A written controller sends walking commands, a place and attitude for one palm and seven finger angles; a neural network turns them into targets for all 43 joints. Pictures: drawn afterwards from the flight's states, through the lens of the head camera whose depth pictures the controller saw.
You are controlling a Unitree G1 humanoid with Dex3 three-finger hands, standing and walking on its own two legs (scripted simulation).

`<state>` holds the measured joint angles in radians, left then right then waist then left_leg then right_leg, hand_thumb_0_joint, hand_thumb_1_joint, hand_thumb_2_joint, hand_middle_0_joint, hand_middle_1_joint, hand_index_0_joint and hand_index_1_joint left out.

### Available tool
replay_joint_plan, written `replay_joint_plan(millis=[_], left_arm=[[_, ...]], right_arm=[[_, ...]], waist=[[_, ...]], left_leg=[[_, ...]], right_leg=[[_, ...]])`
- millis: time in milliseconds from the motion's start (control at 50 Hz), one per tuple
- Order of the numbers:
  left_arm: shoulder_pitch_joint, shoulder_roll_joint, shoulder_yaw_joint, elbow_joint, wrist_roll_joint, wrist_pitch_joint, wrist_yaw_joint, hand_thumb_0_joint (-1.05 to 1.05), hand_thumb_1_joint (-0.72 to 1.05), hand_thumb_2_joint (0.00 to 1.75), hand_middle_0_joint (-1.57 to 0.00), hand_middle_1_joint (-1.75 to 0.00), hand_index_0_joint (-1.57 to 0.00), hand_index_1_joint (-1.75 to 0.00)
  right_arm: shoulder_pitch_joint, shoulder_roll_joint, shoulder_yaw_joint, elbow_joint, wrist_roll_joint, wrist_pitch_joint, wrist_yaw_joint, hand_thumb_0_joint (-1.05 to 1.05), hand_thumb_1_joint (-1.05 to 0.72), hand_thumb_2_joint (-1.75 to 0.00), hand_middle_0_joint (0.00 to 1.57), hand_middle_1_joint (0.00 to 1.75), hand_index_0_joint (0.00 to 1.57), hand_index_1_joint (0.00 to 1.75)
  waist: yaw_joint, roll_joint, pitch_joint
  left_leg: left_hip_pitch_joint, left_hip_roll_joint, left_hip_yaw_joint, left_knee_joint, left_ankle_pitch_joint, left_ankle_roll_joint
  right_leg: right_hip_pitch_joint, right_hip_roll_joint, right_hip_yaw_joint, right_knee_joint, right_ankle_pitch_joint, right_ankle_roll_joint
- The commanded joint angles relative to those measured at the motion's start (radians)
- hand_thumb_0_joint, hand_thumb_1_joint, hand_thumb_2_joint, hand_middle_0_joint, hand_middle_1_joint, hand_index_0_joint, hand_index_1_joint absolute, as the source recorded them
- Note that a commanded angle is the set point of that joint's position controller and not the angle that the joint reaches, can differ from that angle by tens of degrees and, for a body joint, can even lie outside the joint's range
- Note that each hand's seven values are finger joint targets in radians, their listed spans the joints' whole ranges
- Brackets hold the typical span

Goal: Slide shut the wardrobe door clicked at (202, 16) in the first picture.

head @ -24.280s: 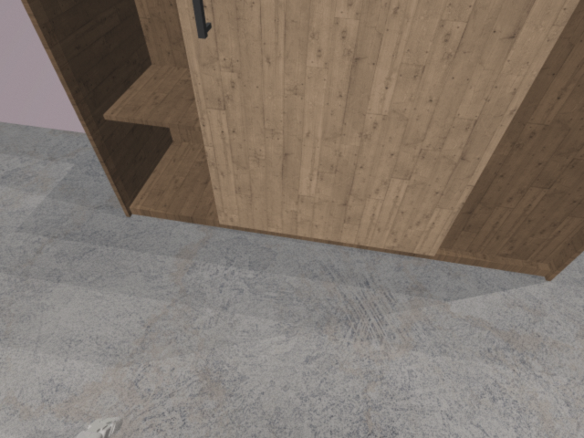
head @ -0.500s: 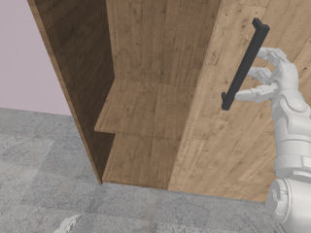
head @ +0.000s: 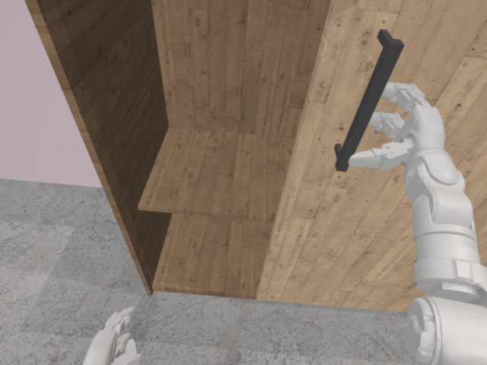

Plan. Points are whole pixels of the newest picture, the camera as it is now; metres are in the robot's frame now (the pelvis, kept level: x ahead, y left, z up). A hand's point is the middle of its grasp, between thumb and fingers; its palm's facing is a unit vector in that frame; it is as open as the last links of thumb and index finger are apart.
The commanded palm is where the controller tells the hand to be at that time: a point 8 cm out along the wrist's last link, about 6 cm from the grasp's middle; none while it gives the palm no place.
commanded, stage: slide the fingers in behind the handle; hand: right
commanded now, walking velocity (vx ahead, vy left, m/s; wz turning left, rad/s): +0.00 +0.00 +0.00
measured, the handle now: (360, 108) +0.49 -0.15 +0.21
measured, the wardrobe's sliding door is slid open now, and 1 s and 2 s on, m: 0.43 0.43 0.43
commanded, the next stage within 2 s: grip the handle and tug to test in 1.30 s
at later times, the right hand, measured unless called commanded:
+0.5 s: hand (367, 129) +0.42 -0.15 +0.22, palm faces +0.05 +1.00 -0.02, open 14.2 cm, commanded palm +0.39 -0.19 +0.21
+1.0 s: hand (364, 130) +0.42 -0.14 +0.22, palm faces +0.06 +1.00 -0.02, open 14.5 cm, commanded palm +0.39 -0.18 +0.21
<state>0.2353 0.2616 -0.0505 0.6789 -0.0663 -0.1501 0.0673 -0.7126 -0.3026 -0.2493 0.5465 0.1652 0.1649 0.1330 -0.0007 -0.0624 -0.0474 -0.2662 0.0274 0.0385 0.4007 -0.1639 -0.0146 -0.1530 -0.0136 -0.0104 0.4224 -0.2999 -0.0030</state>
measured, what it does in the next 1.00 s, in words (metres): stands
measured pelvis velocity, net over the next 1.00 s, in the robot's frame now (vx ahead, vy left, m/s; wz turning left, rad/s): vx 0.00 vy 0.00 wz -0.01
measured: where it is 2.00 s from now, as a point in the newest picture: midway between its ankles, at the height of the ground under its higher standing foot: outside the picture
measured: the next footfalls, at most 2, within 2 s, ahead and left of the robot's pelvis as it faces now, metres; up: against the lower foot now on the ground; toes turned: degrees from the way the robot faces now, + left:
none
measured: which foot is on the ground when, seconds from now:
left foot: down 0.00-1.00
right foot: down 0.00-1.00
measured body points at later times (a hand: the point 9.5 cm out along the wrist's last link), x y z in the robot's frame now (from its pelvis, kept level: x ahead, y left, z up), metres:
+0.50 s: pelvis +0.00 +0.00 +0.00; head +0.00 +0.02 +0.45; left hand +0.15 +0.24 -0.10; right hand +0.41 -0.20 +0.22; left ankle +0.03 +0.13 -0.74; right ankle -0.05 -0.12 -0.74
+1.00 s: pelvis +0.00 +0.00 +0.00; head -0.01 +0.02 +0.45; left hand +0.16 +0.22 -0.10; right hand +0.41 -0.20 +0.22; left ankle +0.03 +0.13 -0.74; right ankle -0.05 -0.12 -0.74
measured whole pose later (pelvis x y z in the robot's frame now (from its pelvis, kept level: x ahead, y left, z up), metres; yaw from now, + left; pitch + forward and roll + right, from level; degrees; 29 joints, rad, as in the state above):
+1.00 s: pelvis +0.00 +0.00 +0.00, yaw +0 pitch +1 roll +0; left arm 0.22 0.24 -0.05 0.71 -0.05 -0.14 0.06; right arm -0.69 -0.21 -0.19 0.45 0.15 0.21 0.02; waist -0.02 -0.06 -0.04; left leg -0.25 0.04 0.04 0.41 -0.17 -0.02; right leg -0.13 0.00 -0.01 0.42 -0.30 -0.01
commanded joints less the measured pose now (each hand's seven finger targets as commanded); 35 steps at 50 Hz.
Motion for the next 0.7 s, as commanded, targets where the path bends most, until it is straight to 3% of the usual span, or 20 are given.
replay_joint_plan(millis=[0,60,140,180,200,240,260,280,300,320,340,420,460,520,600,620,640,660,680], left_arm=[[-0.069,0.11,0.035,-0.123,0.001,-0.048,0.011,0.0,0.9,0.9,-0.2,-0.3,-0.2,-0.3],[-0.073,0.101,0.034,-0.13,0.006,-0.047,0.006,0.0,0.9,0.9,-0.2,-0.3,-0.2,-0.3],[-0.082,0.096,0.033,-0.126,0.003,-0.032,-0.001,0.0,0.9,0.9,-0.2,-0.3,-0.2,-0.3],[-0.086,0.097,0.034,-0.128,0.006,-0.028,-0.001,0.0,0.9,0.9,-0.2,-0.3,-0.2,-0.3],[-0.088,0.102,0.034,-0.131,0.009,-0.022,-0.001,0.0,0.9,0.9,-0.2,-0.3,-0.2,-0.3],[-0.095,0.098,0.033,-0.141,0.008,-0.013,0.0,0.0,0.9,0.9,-0.2,-0.3,-0.2,-0.3],[-0.103,0.092,0.031,-0.144,0.008,-0.011,0.001,0.0,0.9,0.9,-0.2,-0.3,-0.2,-0.3],[-0.098,0.092,0.032,-0.144,0.008,-0.011,0.002,0.0,0.9,0.9,-0.2,-0.3,-0.2,-0.3],[-0.103,0.093,0.033,-0.143,0.008,-0.007,0.002,0.0,0.9,0.9,-0.2,-0.3,-0.2,-0.3],[-0.104,0.089,0.031,-0.147,0.006,-0.009,0.002,0.0,0.9,0.9,-0.2,-0.3,-0.2,-0.3],[-0.1,0.09,0.033,-0.145,0.009,-0.013,0.002,0.0,0.9,0.9,-0.2,-0.3,-0.2,-0.3],[-0.104,0.086,0.036,-0.147,0.008,-0.022,0.002,0.0,0.9,0.9,-0.2,-0.3,-0.2,-0.3],[-0.107,0.087,0.036,-0.139,0.005,-0.025,0.002,0.0,0.9,0.9,-0.2,-0.3,-0.2,-0.3],[-0.11,0.094,0.032,-0.127,0.002,-0.024,0.009,0.0,0.9,0.9,-0.2,-0.3,-0.2,-0.3],[-0.114,0.091,0.033,-0.133,0.008,-0.031,0.003,0.0,0.9,0.9,-0.2,-0.3,-0.2,-0.3],[-0.116,0.085,0.033,-0.14,0.01,-0.036,0.0,0.0,0.9,0.9,-0.2,-0.3,-0.2,-0.3],[-0.12,0.084,0.034,-0.138,0.01,-0.039,-0.001,0.0,0.9,0.9,-0.2,-0.3,-0.2,-0.3],[-0.117,0.087,0.034,-0.135,0.008,-0.038,-0.002,0.0,0.9,0.9,-0.2,-0.3,-0.2,-0.3],[-0.118,0.088,0.033,-0.133,0.009,-0.039,-0.001,0.0,0.9,0.9,-0.2,-0.3,-0.2,-0.3]], right_arm=[[-0.543,-0.2,-0.034,-0.245,0.012,-0.054,-0.015,0.0,0.5,-0.3,0.3,1.2,0.3,1.2],[-0.504,-0.185,-0.042,-0.266,0.011,-0.059,-0.02,0.0,0.5,-0.3,0.3,1.2,0.3,1.2],[-0.459,-0.134,-0.009,-0.222,0.004,-0.042,-0.032,0.0,0.5,-0.3,0.3,1.2,0.3,1.2],[-0.46,-0.15,-0.027,-0.233,0.003,-0.034,-0.04,0.0,0.5,-0.3,0.3,1.2,0.3,1.2],[-0.43,-0.185,-0.066,-0.234,0.002,-0.03,-0.047,0.0,0.5,-0.3,0.3,1.2,0.3,1.2],[-0.436,-0.213,-0.084,-0.271,-0.002,-0.027,-0.049,0.0,0.5,-0.3,0.3,1.2,0.3,1.2],[-0.439,-0.185,-0.063,-0.274,-0.002,-0.024,-0.049,0.0,0.5,-0.3,0.3,1.2,0.3,1.2],[-0.461,-0.185,-0.057,-0.291,-0.002,-0.028,-0.052,0.0,0.5,-0.3,0.3,1.2,0.3,1.2],[-0.449,-0.195,-0.059,-0.296,-0.008,-0.031,-0.055,0.0,0.5,-0.3,0.3,1.2,0.3,1.2],[-0.475,-0.165,-0.03,-0.319,-0.006,-0.035,-0.055,0.0,0.5,-0.3,0.3,1.2,0.3,1.2],[-0.47,-0.186,-0.052,-0.321,-0.007,-0.039,-0.058,0.0,0.5,-0.3,0.3,1.2,0.3,1.2],[-0.478,-0.134,-0.003,-0.385,0.003,-0.047,-0.046,0.0,0.5,-0.3,0.3,1.2,0.3,1.2],[-0.443,-0.1,0.014,-0.349,0.013,-0.033,-0.04,0.0,0.5,-0.3,0.3,1.2,0.3,1.2],[-0.492,-0.113,0.017,-0.316,0.015,-0.018,-0.045,0.0,0.5,-0.3,0.3,1.2,0.3,1.2],[-0.457,-0.135,-0.006,-0.36,0.004,-0.036,-0.058,0.0,0.5,-0.3,0.3,1.2,0.3,1.2],[-0.465,-0.096,0.026,-0.39,0.004,-0.043,-0.057,0.0,0.5,-0.3,0.3,1.2,0.3,1.2],[-0.45,-0.084,0.026,-0.382,0.008,-0.043,-0.057,0.0,0.5,-0.3,0.3,1.2,0.3,1.2],[-0.438,-0.086,0.024,-0.367,0.011,-0.042,-0.057,0.0,0.5,-0.3,0.3,1.2,0.3,1.2],[-0.453,-0.079,0.03,-0.369,0.013,-0.042,-0.056,0.0,0.5,-0.3,0.3,1.2,0.3,1.2]], waist=[[0.024,0.042,-0.304],[0.011,0.052,-0.355],[0.01,0.073,-0.288],[0.005,0.074,-0.289],[-0.008,0.115,-0.297],[-0.011,0.101,-0.321],[-0.008,0.079,-0.305],[0.0,0.109,-0.307],[-0.003,0.094,-0.298],[0.005,0.075,-0.297],[0.0,0.06,-0.307],[0.01,0.043,-0.347],[0.012,0.058,-0.313],[0.021,0.058,-0.261],[0.0,0.036,-0.313],[0.004,0.032,-0.331],[0.003,0.032,-0.327],[0.003,0.071,-0.319],[0.007,0.061,-0.313]], left_leg=[[0.176,-0.027,0.008,-0.003,0.236,0.044],[0.221,-0.024,0.01,0.018,0.324,0.044],[0.196,-0.024,0.016,0.016,0.308,0.042],[0.206,-0.021,0.015,0.018,0.315,0.042],[0.227,-0.023,0.015,0.019,0.329,0.043],[0.253,-0.019,0.008,0.021,0.346,0.04],[0.244,-0.019,0.006,0.018,0.343,0.039],[0.246,-0.019,0.009,0.015,0.34,0.036],[0.243,-0.02,0.004,0.013,0.331,0.038],[0.235,-0.02,0.006,0.01,0.321,0.038],[0.241,-0.02,0.005,0.012,0.328,0.041],[0.25,-0.023,0.01,0.014,0.355,0.042],[0.228,-0.026,0.014,0.008,0.331,0.041],[0.197,-0.025,0.011,-0.011,0.253,0.04],[0.229,-0.023,0.01,0.001,0.286,0.046],[0.239,-0.022,0.012,0.007,0.307,0.046],[0.232,-0.023,0.013,0.009,0.32,0.046],[0.233,-0.024,0.016,0.009,0.312,0.044],[0.224,-0.025,0.014,0.008,0.31,0.044]], right_leg=[[0.031,0.014,0.008,-0.036,0.324,-0.018],[0.046,0.015,0.004,-0.026,0.399,-0.014],[0.017,0.011,0.0,-0.032,0.382,-0.013],[0.01,0.012,-0.002,-0.034,0.379,-0.015],[0.002,0.012,-0.001,-0.032,0.391,-0.018],[0.005,0.015,-0.008,-0.034,0.396,-0.019],[0.005,0.016,-0.014,-0.035,0.388,-0.021],[0.004,0.015,-0.011,-0.037,0.382,-0.022],[0.003,0.011,-0.013,-0.034,0.381,-0.023],[0.011,0.013,-0.011,-0.038,0.373,-0.022],[0.019,0.014,-0.009,-0.036,0.381,-0.022],[0.059,0.013,-0.007,-0.03,0.417,-0.017],[0.051,0.013,-0.007,-0.033,0.393,-0.016],[0.024,0.014,-0.005,-0.047,0.317,-0.019],[0.043,0.015,-0.002,-0.041,0.363,-0.016],[0.056,0.017,0.001,-0.041,0.387,-0.013],[0.063,0.014,-0.001,-0.037,0.399,-0.012],[0.05,0.013,0.001,-0.038,0.389,-0.012],[0.053,0.014,0.0,-0.04,0.385,-0.013]])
